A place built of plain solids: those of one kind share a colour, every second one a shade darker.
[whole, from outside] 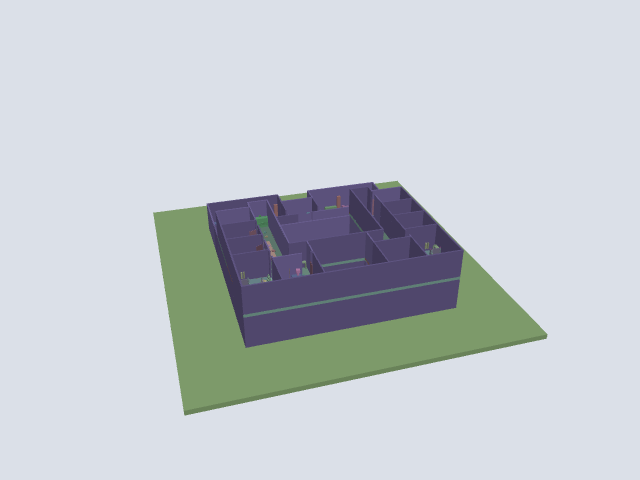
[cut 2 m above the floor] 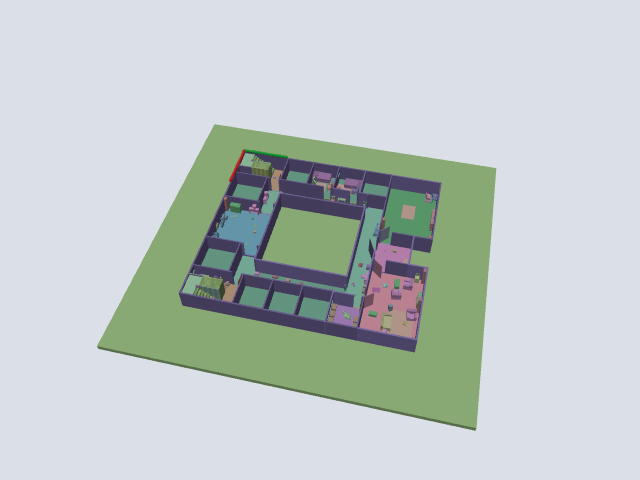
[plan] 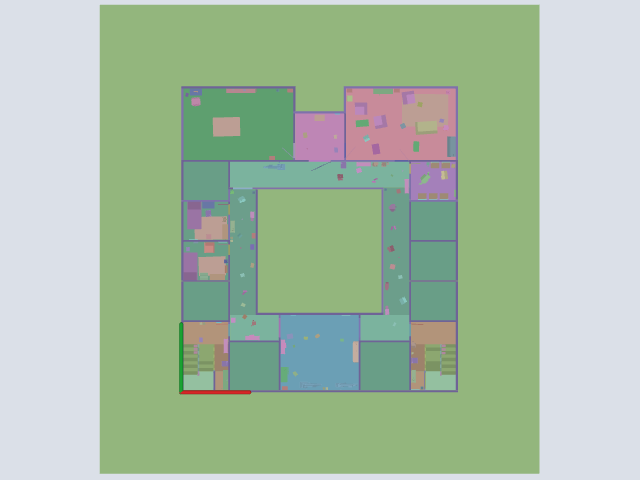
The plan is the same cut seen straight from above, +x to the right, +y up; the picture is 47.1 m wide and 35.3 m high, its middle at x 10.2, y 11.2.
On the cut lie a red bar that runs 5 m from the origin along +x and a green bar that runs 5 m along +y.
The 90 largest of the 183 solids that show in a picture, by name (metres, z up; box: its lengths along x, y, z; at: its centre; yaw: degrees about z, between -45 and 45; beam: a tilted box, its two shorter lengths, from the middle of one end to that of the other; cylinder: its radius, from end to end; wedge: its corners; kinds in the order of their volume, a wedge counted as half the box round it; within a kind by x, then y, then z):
{
 "under_1": {"box": [32.35, 34.5, 0.5], "at": [10.18, 11.25, -0.33]},
 "wall_1": {"box": [0.16, 5.01, 6.64], "at": [0.08, 2.67, 3.02]},
 "wall_2": {"box": [0.16, 2.82, 6.64], "at": [0.08, 6.71, 3.02]},
 "wall_3": {"box": [0.16, 2.82, 6.64], "at": [0.08, 9.66, 3.02]},
 "wall_4": {"box": [0.16, 2.82, 6.64], "at": [0.08, 12.61, 3.02]},
 "wall_5": {"box": [0.16, 2.8, 3.49], "at": [0.08, 15.55, 1.45]},
 "wall_6": {"box": [0.16, 5.26, 3.49], "at": [0.08, 19.71, 1.45]},
 "wall_7": {"box": [3.59, 0.13, 6.64], "at": [1.79, 5.24, 3.02]},
 "wall_8": {"box": [3.59, 0.13, 6.64], "at": [1.79, 8.19, 3.02]},
 "wall_9": {"box": [3.59, 0.13, 6.64], "at": [1.79, 11.13, 3.02]},
 "wall_10": {"box": [3.59, 0.13, 3.49], "at": [1.79, 14.09, 1.45]},
 "wall_11": {"box": [3.59, 0.16, 2.85], "at": [1.79, 14.1, 4.92]},
 "wall_12": {"box": [0.13, 3.52, 6.64], "at": [3.52, 1.92, 3.02]},
 "wall_13": {"box": [0.13, 2.82, 3.49], "at": [3.52, 6.71, 1.45]},
 "wall_14": {"box": [0.13, 1.85, 6.64], "at": [3.52, 9.18, 3.02]},
 "wall_15": {"box": [8.4, 0.16, 3.49], "at": [4.2, 22.42, 1.45]},
 "wall_16": {"box": [9.38, 0.13, 3.49], "at": [4.69, 17.02, 1.45]},
 "wall_17": {"box": [3.84, 0.13, 3.49], "at": [5.38, 3.75, 1.45]},
 "wall_18": {"box": [0.16, 9.06, 3.49], "at": [5.55, 10.38, 1.45]},
 "wall_19": {"box": [0.16, 9.22, 2.85], "at": [5.55, 10.46, 4.92]},
 "wall_20": {"box": [0.13, 3.52, 6.64], "at": [7.24, 1.92, 3.02]},
 "wall_21": {"box": [9.64, 0.13, 3.49], "at": [10.06, 15.01, 1.45]},
 "wall_22": {"box": [20.35, 0.16, 6.64], "at": [10.18, 0.08, 3.02]},
 "wall_23": {"box": [9.41, 0.16, 6.64], "at": [10.18, 5.77, 3.02]},
 "wall_24": {"box": [3.87, 0.16, 3.49], "at": [10.18, 20.58, 1.45]},
 "wall_25": {"box": [0.13, 3.52, 6.64], "at": [13.12, 1.92, 3.02]},
 "wall_26": {"box": [4.71, 0.13, 3.49], "at": [13.34, 17.02, 1.45]},
 "wall_27": {"box": [0.16, 9.06, 3.49], "at": [14.8, 10.38, 1.45]},
 "wall_28": {"box": [0.16, 9.22, 2.85], "at": [14.8, 10.46, 4.92]},
 "wall_29": {"box": [3.84, 0.13, 6.64], "at": [14.97, 3.75, 3.02]},
 "wall_30": {"box": [8.4, 0.16, 3.49], "at": [16.15, 22.42, 1.45]},
 "wall_31": {"box": [0.13, 3.52, 6.64], "at": [16.82, 1.92, 3.02]},
 "wall_32": {"box": [0.13, 2.82, 6.64], "at": [16.82, 6.71, 3.02]},
 "wall_33": {"box": [0.13, 2.82, 6.64], "at": [16.82, 9.66, 3.02]},
 "wall_34": {"box": [0.13, 2.82, 3.49], "at": [16.82, 12.61, 1.45]},
 "wall_35": {"box": [3.65, 0.13, 3.49], "at": [18.52, 17.02, 1.45]},
 "wall_36": {"box": [3.59, 0.13, 6.64], "at": [18.55, 5.24, 3.02]},
 "wall_37": {"box": [3.59, 0.13, 6.64], "at": [18.55, 8.19, 3.02]},
 "wall_38": {"box": [3.59, 0.13, 6.64], "at": [18.55, 11.13, 3.02]},
 "wall_39": {"box": [3.59, 0.13, 3.49], "at": [18.55, 14.09, 1.45]},
 "wall_40": {"box": [3.59, 0.16, 2.85], "at": [18.55, 14.1, 4.92]},
 "wall_41": {"box": [0.16, 5.01, 6.64], "at": [20.27, 2.67, 3.02]},
 "wall_42": {"box": [0.16, 2.82, 6.64], "at": [20.27, 6.71, 3.02]},
 "wall_43": {"box": [0.16, 2.82, 6.64], "at": [20.27, 9.66, 3.02]},
 "wall_44": {"box": [0.16, 2.82, 6.64], "at": [20.27, 12.61, 3.02]},
 "wall_45": {"box": [0.16, 2.8, 3.49], "at": [20.27, 15.55, 1.45]},
 "wall_46": {"box": [0.16, 5.26, 3.49], "at": [20.27, 19.71, 1.45]},
 "floor_hujra_1": {"box": [3.3, 2.82, 0.68], "at": [1.81, 6.71, -0.16]},
 "floor_hujra_2": {"box": [3.3, 2.82, 0.68], "at": [1.81, 9.66, -0.16]},
 "floor_hujra_3": {"box": [3.3, 2.82, 0.68], "at": [1.81, 12.61, -0.16]},
 "floor_hujra_4": {"box": [3.3, 2.8, 0.68], "at": [1.81, 15.55, -0.16]},
 "floor_hujra_5": {"box": [3.58, 3.52, 0.68], "at": [5.38, 1.92, -0.16]},
 "floor_hujra_6": {"box": [3.58, 3.52, 0.68], "at": [14.97, 1.92, -0.16]},
 "floor_hujra_7": {"box": [3.3, 2.82, 0.68], "at": [18.54, 6.71, -0.16]},
 "floor_hujra_8": {"box": [3.3, 2.82, 0.68], "at": [18.54, 9.66, -0.16]},
 "floor_hujra_9": {"box": [3.3, 2.82, 0.68], "at": [18.54, 12.61, -0.16]},
 "stair_1": {"box": [1.05, 0.75, 1.59], "at": [0.69, 1.67, 0.49]},
 "stair_2": {"box": [1.05, 1.0, 1.4], "at": [0.69, 1.79, 0.4]},
 "stair_3": {"box": [1.05, 1.25, 1.22], "at": [0.69, 1.92, 0.31]},
 "stair_4": {"box": [1.05, 1.5, 1.03], "at": [0.69, 2.04, 0.22]},
 "stair_5": {"box": [1.05, 2.0, 2.32], "at": [1.84, 2.54, 0.86]},
 "stair_6": {"box": [1.05, 1.75, 2.5], "at": [1.84, 2.67, 0.95]},
 "stair_7": {"box": [1.05, 1.5, 2.69], "at": [1.84, 2.79, 1.04]},
 "stair_8": {"box": [1.05, 1.25, 2.87], "at": [1.84, 2.92, 1.14]},
 "stair_9": {"box": [1.05, 2.0, 2.32], "at": [18.51, 2.54, 0.86]},
 "stair_10": {"box": [1.05, 1.5, 2.69], "at": [18.51, 2.79, 1.04]},
 "stair_11": {"box": [1.05, 1.25, 2.87], "at": [18.51, 2.92, 1.14]},
 "stair_12": {"box": [1.05, 0.5, 3.42], "at": [18.51, 3.29, 1.41]},
 "stair_13": {"box": [1.05, 0.75, 1.59], "at": [19.66, 1.67, 0.49]},
 "stair_14": {"box": [1.05, 1.0, 1.4], "at": [19.66, 1.79, 0.4]},
 "stair_15": {"box": [1.05, 1.25, 1.22], "at": [19.66, 1.92, 0.31]},
 "stair_16": {"box": [1.05, 1.5, 1.03], "at": [19.66, 2.04, 0.22]},
 "stair_17": {"box": [1.05, 2.25, 0.48], "at": [19.66, 2.42, -0.06]},
 "floor_walk_1": {"box": [1.88, 9.25, 0.5], "at": [4.53, 10.31, -0.25]},
 "floor_walk_2": {"box": [3.58, 1.88, 0.5], "at": [5.38, 4.75, -0.25]},
 "floor_walk_3": {"box": [13.17, 1.88, 0.5], "at": [10.18, 16.01, -0.25]},
 "floor_walk_4": {"box": [3.58, 1.88, 0.5], "at": [14.97, 4.75, -0.25]},
 "floor_walk_5": {"box": [1.88, 9.38, 0.5], "at": [15.82, 10.38, -0.25]},
 "floor_iwan_chief_1": {"box": [5.75, 5.53, 0.68], "at": [10.18, 2.92, -0.16]},
 "floor_darskhana_1": {"box": [8.08, 5.26, 0.5], "at": [4.2, 19.71, -0.25]},
 "floor_mosque_1": {"box": [8.08, 5.26, 0.5], "at": [16.15, 19.71, -0.25]},
 "stair_landing_1": {"box": [1.16, 1.13, 2.14], "at": [0.74, 0.72, 0.77]},
 "stair_landing_2": {"box": [1.05, 1.38, 2.14], "at": [1.84, 0.85, 0.77]},
 "stair_landing_3": {"box": [1.05, 1.38, 2.14], "at": [18.5, 0.85, 0.77]},
 "stair_landing_4": {"box": [1.16, 1.13, 2.14], "at": [19.61, 0.72, 0.77]},
 "floor_vestibule_1": {"box": [3.61, 3.42, 0.5], "at": [10.18, 18.79, -0.25]},
 "floor_stair_hall_1": {"box": [3.3, 1.63, 0.5], "at": [1.81, 4.36, -0.25]},
 "floor_stair_hall_2": {"box": [3.3, 1.63, 0.5], "at": [18.54, 4.36, -0.25]},
 "floor_ablutions_1": {"box": [3.3, 2.8, 0.5], "at": [18.54, 15.55, -0.25]},
 "upper_floor_corridor_1": {"box": [1.88, 9.38, 0.16], "at": [4.53, 10.38, 3.41]}
}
